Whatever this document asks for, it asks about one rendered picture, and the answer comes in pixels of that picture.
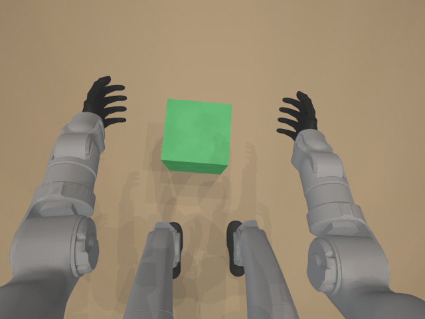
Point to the robot left hand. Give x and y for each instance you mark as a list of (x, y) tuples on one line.
[(96, 101)]

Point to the right robot upper arm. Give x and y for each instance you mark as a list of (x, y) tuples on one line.
[(353, 273)]

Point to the left robot foot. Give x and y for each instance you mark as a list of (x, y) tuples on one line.
[(177, 269)]

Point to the right robot shin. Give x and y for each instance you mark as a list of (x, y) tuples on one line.
[(248, 223)]

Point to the carton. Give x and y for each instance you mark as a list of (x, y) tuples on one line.
[(196, 136)]

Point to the left robot forearm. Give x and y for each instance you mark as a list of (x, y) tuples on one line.
[(71, 172)]

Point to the left robot upper arm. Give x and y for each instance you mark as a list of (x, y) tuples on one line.
[(50, 254)]

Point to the right robot forearm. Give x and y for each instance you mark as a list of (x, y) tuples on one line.
[(332, 210)]

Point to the robot right hand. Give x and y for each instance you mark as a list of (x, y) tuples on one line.
[(305, 117)]

